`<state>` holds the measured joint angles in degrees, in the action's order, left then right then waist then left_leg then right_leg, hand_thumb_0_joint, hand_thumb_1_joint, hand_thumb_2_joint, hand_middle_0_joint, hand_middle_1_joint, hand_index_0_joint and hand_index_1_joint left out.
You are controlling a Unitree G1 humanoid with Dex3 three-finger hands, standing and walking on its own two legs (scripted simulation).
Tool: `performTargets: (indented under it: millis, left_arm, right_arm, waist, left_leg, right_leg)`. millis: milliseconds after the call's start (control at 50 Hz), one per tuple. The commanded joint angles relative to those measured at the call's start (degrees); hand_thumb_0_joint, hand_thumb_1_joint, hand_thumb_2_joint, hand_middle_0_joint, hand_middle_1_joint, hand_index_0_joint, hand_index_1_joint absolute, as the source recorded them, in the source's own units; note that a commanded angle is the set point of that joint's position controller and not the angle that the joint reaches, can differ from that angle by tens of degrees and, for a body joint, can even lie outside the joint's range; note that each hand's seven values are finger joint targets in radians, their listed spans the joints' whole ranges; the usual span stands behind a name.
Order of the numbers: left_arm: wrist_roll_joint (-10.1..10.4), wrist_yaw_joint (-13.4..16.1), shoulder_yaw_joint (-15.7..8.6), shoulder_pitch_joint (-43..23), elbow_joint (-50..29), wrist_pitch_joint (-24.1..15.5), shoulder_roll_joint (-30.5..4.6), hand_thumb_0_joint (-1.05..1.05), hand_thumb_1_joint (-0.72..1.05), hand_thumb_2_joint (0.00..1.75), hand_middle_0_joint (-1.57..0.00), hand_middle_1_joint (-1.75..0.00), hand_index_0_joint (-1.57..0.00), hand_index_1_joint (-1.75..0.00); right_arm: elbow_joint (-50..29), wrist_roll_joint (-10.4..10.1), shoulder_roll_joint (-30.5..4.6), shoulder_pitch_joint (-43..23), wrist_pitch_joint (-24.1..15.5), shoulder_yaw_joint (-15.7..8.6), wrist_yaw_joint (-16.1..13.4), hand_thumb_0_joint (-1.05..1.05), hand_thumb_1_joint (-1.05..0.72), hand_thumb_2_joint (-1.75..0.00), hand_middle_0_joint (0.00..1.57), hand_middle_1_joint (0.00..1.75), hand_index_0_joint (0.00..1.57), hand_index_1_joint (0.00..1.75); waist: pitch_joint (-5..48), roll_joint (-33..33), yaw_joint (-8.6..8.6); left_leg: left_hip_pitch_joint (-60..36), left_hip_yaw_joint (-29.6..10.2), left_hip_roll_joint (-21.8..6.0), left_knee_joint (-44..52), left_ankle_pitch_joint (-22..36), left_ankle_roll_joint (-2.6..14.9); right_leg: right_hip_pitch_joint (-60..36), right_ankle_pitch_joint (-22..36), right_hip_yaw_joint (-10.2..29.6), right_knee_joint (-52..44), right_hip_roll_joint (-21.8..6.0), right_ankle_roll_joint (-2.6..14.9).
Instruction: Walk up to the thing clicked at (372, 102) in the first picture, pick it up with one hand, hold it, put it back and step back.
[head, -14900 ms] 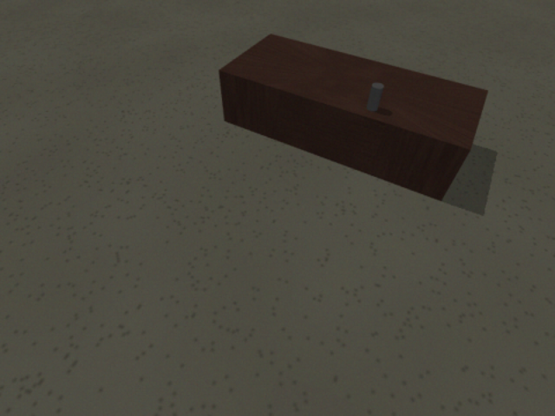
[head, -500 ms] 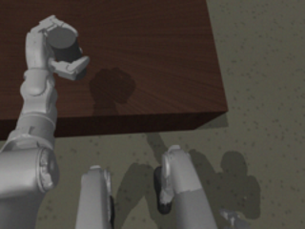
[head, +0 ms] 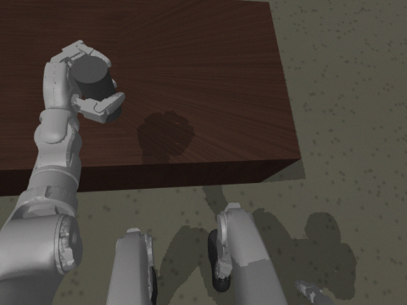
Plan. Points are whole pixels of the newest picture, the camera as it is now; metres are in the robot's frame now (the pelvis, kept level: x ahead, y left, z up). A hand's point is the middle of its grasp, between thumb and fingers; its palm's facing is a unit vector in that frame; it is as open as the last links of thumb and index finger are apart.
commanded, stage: lift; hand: left
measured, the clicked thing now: (99, 92) +0.51 +0.12 +0.00
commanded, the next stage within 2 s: hold in 1.32 s
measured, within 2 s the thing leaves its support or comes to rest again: neither
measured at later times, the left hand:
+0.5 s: hand (61, 82) +0.45 +0.14 +0.12, palm faces -0.05 -1.00 -0.03, open 8.6 cm
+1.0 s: hand (22, 68) +0.42 +0.14 +0.19, palm faces -0.06 -1.00 +0.00, open 8.6 cm
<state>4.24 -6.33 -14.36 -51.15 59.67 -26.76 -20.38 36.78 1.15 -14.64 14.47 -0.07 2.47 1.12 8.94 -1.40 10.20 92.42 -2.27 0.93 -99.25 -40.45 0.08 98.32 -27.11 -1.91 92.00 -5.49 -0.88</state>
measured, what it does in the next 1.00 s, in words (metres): rises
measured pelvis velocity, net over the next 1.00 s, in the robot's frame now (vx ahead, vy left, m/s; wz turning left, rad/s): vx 0.05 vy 0.00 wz -0.01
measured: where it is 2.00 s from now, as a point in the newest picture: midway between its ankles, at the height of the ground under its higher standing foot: (184, 290)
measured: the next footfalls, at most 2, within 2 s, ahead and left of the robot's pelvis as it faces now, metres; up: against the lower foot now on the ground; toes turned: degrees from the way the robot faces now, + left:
none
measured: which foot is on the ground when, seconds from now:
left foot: down 0.00-1.00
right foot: down 0.00-1.00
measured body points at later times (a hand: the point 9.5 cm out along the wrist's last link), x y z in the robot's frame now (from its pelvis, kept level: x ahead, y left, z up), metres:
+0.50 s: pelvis +0.02 +0.00 +0.10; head +0.15 +0.01 +0.53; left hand +0.45 +0.19 +0.13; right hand +0.12 -0.26 -0.03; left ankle +0.03 +0.12 -0.51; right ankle +0.11 -0.14 -0.51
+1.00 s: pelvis +0.05 +0.00 +0.16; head +0.13 +0.01 +0.60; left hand +0.42 +0.20 +0.20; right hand +0.17 -0.26 +0.05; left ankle +0.03 +0.12 -0.51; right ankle +0.11 -0.14 -0.51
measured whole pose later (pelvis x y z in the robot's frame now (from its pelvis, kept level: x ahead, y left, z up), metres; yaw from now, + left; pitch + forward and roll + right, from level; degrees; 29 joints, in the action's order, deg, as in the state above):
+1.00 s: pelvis +0.05 +0.00 +0.16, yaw -1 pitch +15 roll -2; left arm 11.0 -8.7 -6.0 -17.3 33.0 -20.9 -13.7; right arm 38.0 -1.5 -13.4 13.6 -2.6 0.4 -2.1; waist 5.2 -0.2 2.1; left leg 44.3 -1.5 -1.3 -61.1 -31.4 -0.5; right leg 50.1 -20.5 -3.2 56.1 -2.8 -0.9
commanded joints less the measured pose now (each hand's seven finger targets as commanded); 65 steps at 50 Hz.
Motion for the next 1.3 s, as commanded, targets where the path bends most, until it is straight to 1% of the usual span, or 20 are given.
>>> performTargets:
  millis: [0, 20, 60, 100, 140, 240, 280, 320, 360, 440, 460, 540, 580, 620, 680, 720, 780, 820, 980, 1280]
  left_arm:
    - [1.58, 0.04, -1.48, -20.33, -15.22, -3.92, -8.83, 0.0, 0.26, 1.36, -1.45, -1.53, -1.45, -1.55]
    - [1.48, 0.38, -3.23, -23.15, -20.92, -4.55, -12.74, 0.0, 0.26, 1.37, -1.46, -1.55, -1.46, -1.56]
    - [1.78, -0.08, -0.35, -22.58, -20.91, -3.94, -8.84, 0.0, 0.29, 1.37, -1.47, -1.56, -1.48, -1.56]
    - [2.09, -0.41, 2.02, -11.72, -10.66, -1.89, -3.26, 0.0, 0.31, 1.39, -1.47, -1.56, -1.47, -1.57]
    - [2.6, 0.01, -1.71, -16.16, -24.07, -3.12, -9.8, 0.0, 0.31, 1.38, -1.45, -1.55, -1.45, -1.56]
    - [3.66, -0.35, 2.62, -5.48, -22.04, -1.48, -3.54, 0.0, 0.32, 1.39, -1.44, -1.54, -1.44, -1.55]
    - [4.15, 0.15, 0.67, -8.19, -28.81, -1.72, -6.93, 0.0, 0.32, 1.4, -1.44, -1.55, -1.45, -1.56]
    - [4.52, 0.22, 3.57, -7.09, -32.53, -1.29, -3.92, 0.0, 0.32, 1.4, -1.44, -1.55, -1.44, -1.56]
    - [4.67, 0.47, 2.78, 0.21, -27.52, 0.07, -3.31, 0.0, 0.32, 1.39, -1.43, -1.54, -1.43, -1.55]
    - [5.39, 0.07, 4.94, 0.08, -35.31, 0.41, -2.48, 0.0, 0.3, 1.38, -1.41, -1.52, -1.41, -1.54]
    - [5.7, -0.17, 5.33, 5.45, -29.98, 1.25, -0.3, 0.0, 0.29, 1.37, -1.41, -1.52, -1.41, -1.53]
    - [5.95, 0.35, 3.83, 7.28, -33.85, 1.56, -1.88, 0.0, 0.28, 1.36, -1.4, -1.5, -1.4, -1.51]
    - [5.85, 0.08, 6.15, 6.9, -36.31, 1.5, -0.36, 0.0, 0.26, 1.35, -1.41, -1.5, -1.42, -1.51]
    - [5.93, -0.07, 3.54, 10.64, -34.76, 1.63, -2.46, 0.0, 0.26, 1.35, -1.42, -1.51, -1.43, -1.52]
    - [6.15, -0.69, 6.69, 7.33, -40.54, 1.06, -0.6, 0.0, 0.31, 1.35, -1.44, -1.52, -1.45, -1.52]
    - [6.17, -0.52, 3.77, 13.28, -34.97, 2.03, -2.09, 0.0, 0.3, 1.35, -1.43, -1.51, -1.44, -1.52]
    - [7.08, -1.22, 6.47, 10.56, -41.61, 1.06, 0.04, 0.0, 0.28, 1.34, -1.44, -1.51, -1.44, -1.52]
    - [6.77, -1.27, 4.54, 14.58, -38.12, 1.47, -1.62, 0.0, 0.3, 1.35, -1.44, -1.51, -1.45, -1.52]
    - [8.01, -2.93, 5.5, 16.07, -42.16, 1.28, -0.56, 0.0, 0.27, 1.32, -1.4, -1.47, -1.41, -1.48]
    - [9.15, -5.09, 4.48, 22.45, -41.91, 1.58, 0.3, 0.0, 0.28, 1.3, -1.39, -1.47, -1.4, -1.47]
  right_arm:
    - [-2.19, -0.18, -10.71, 9.37, -1.43, -3.95, -1.25, 0.0, -0.94, -0.91, 0.2, 0.3, 0.2, 0.3]
    - [-2.67, -0.28, -10.81, 9.39, -1.32, -4.19, -1.4, 0.0, -0.94, -0.91, 0.2, 0.3, 0.2, 0.3]
    - [-2.2, -0.43, -10.11, 9.19, -1.55, -4.23, -1.39, 0.0, -0.94, -0.91, 0.2, 0.3, 0.2, 0.3]
    - [-2.37, -0.92, -9.76, 7.95, -1.78, -4.06, -1.56, 0.0, -0.94, -0.91, 0.2, 0.3, 0.2, 0.3]
    - [-2.56, -0.97, -10.24, 8.14, -1.94, -4.51, -1.86, 0.0, -0.93, -0.91, 0.2, 0.3, 0.2, 0.3]
    - [-2.58, -1.7, -9.09, 5.66, -2.41, -4.24, -2.23, 0.0, -0.93, -0.91, 0.2, 0.3, 0.2, 0.3]
    - [-2.18, -1.8, -9.26, 6.06, -2.54, -4.59, -2.53, 0.0, -0.92, -0.9, 0.2, 0.3, 0.2, 0.3]
    - [-2.46, -1.93, -9.13, 5.26, -2.83, -5.14, -2.67, 0.0, -0.92, -0.9, 0.2, 0.3, 0.2, 0.3]
    - [-2.27, -2.28, -8.73, 4.1, -2.96, -4.66, -2.95, 0.0, -0.92, -0.9, 0.2, 0.3, 0.2, 0.3]
    - [-2.71, -2.65, -8.92, 2.88, -3.46, -5.41, -3.42, 0.0, -0.91, -0.9, 0.2, 0.3, 0.2, 0.3]
    - [-2.09, -2.68, -8.3, 2.86, -3.52, -4.82, -3.42, 0.0, -0.91, -0.9, 0.2, 0.3, 0.2, 0.3]
    - [-2.64, -2.72, -8.27, 2.41, -3.97, -5.18, -3.6, 0.0, -0.91, -0.9, 0.2, 0.3, 0.2, 0.3]
    - [-3.44, -2.57, -7.74, 1.99, -4.2, -5.01, -3.58, 0.0, -0.91, -0.9, 0.2, 0.3, 0.2, 0.3]
    - [-3.22, -2.55, -8.17, 1.83, -4.18, -5.09, -3.6, 0.0, -0.91, -0.9, 0.2, 0.3, 0.2, 0.3]
    - [-3.99, -2.38, -8.06, 1.71, -4.37, -5.39, -3.65, 0.0, -0.92, -0.9, 0.2, 0.3, 0.2, 0.3]
    - [-3.83, -2.52, -7.96, 1.66, -4.34, -5.21, -3.8, 0.0, -0.92, -0.9, 0.2, 0.3, 0.2, 0.3]
    - [-4.44, -2.46, -7.58, 0.91, -4.77, -5.14, -3.69, 0.0, -0.92, -0.9, 0.2, 0.3, 0.2, 0.3]
    - [-4.11, -2.51, -8.25, 1.27, -4.53, -5.55, -3.91, 0.0, -0.91, -0.9, 0.2, 0.3, 0.2, 0.3]
    - [-4.63, -2.64, -7.99, 1.34, -4.66, -5.55, -4.23, 0.0, -0.91, -0.9, 0.2, 0.3, 0.2, 0.3]
    - [-4.79, -2.62, -6.7, 0.44, -4.55, -5.29, -5.08, 0.0, -0.91, -0.9, 0.2, 0.3, 0.2, 0.3]
  waist:
    - [37.63, -4.48, 0.25]
    - [41.69, -6.52, -1.42]
    - [40.31, -6.11, -0.51]
    - [34.0, -1.51, 0.02]
    - [36.92, -4.56, -2.17]
    - [31.31, -1.82, -2.76]
    - [34.08, -3.14, -3.77]
    - [32.38, -3.93, -3.47]
    - [27.08, -1.54, -4.08]
    - [25.71, -1.27, -4.64]
    - [23.46, -0.67, -4.43]
    - [22.5, 0.8, -5.59]
    - [22.56, -0.1, -5.69]
    - [20.74, 0.26, -6.67]
    - [21.42, -2.1, -6.41]
    - [18.47, 1.53, -6.83]
    - [19.16, -1.23, -6.97]
    - [18.53, -1.29, -7.47]
    - [17.17, -0.69, -7.7]
    - [13.59, 1.27, -8.1]
  left_leg:
    - [-16.88, 0.43, 0.76, 17.0, 15.66, 1.09]
    - [-20.72, 0.37, 0.87, 17.96, 17.06, 0.83]
    - [-22.69, 0.16, 0.72, 19.3, 17.03, 0.66]
    - [-20.79, 0.0, 0.47, 20.54, 16.23, 0.94]
    - [-23.26, 0.09, 0.49, 22.55, 16.1, 0.9]
    - [-27.73, -1.01, -0.09, 27.01, 16.2, 0.53]
    - [-31.31, -0.65, 0.05, 28.33, 17.63, 0.46]
    - [-33.67, -0.55, 0.0, 30.04, 17.52, 0.3]
    - [-34.39, -1.24, -0.38, 32.28, 16.99, 0.22]
    - [-38.3, -0.89, -0.4, 35.56, 15.52, 0.4]
    - [-39.65, -1.31, -0.63, 36.2, 16.93, 0.13]
    - [-40.5, -0.34, -0.47, 38.5, 18.43, 0.43]
    - [-42.91, 0.18, -0.33, 39.37, 20.06, 0.39]
    - [-43.33, 0.23, -0.42, 40.88, 21.23, 0.23]
    - [-48.37, 0.07, -0.56, 43.15, 21.86, -0.26]
    - [-46.7, 0.48, -0.46, 44.18, 20.13, 0.32]
    - [-49.77, 0.36, -0.57, 46.08, 21.44, -0.15]
    - [-51.92, 0.02, -0.8, 47.01, 24.33, -0.66]
    - [-56.34, 0.32, -1.13, 49.8, 29.6, -0.91]
    - [-58.72, 1.72, -1.09, 53.98, 30.39, -0.48]
  right_leg:
    - [-34.63, 11.47, 0.65, -10.89, 2.07, 3.42]
    - [-36.84, 12.4, 0.85, -11.35, 1.95, 3.55]
    - [-37.46, 12.21, 0.42, -12.41, 2.25, 3.66]
    - [-37.34, 11.8, 0.25, -14.56, 2.51, 3.4]
    - [-40.92, 11.23, 0.62, -16.29, 2.5, 3.2]
    - [-42.5, 10.65, -0.14, -20.03, 3.09, 3.0]
    - [-46.15, 12.04, 0.24, -21.56, 3.06, 2.93]
    - [-46.62, 11.64, 0.13, -23.32, 3.28, 2.94]
    - [-46.45, 10.88, -0.16, -25.38, 3.5, 2.74]
    - [-50.34, 9.64, 0.13, -29.57, 3.64, 2.37]
    - [-49.46, 10.61, -0.21, -29.87, 3.68, 2.38]
    - [-55.64, 12.2, 0.1, -32.86, 3.76, 2.1]
    - [-57.48, 13.64, 0.12, -33.98, 3.9, 2.14]
    - [-58.54, 14.33, -0.18, -34.98, 4.0, 2.08]
    - [-59.3, 14.39, -0.35, -36.45, 4.07, 2.21]
    - [-62.03, 13.39, -0.23, -38.64, 4.27, 1.79]
    - [-63.22, 14.39, -0.31, -39.25, 4.19, 1.89]
    - [-63.0, 15.75, -0.87, -39.3, 4.45, 2.27]
    - [-67.96, 20.27, -0.93, -41.73, 4.6, 2.39]
    - [-75.38, 22.63, -0.47, -46.43, 4.74, 2.13]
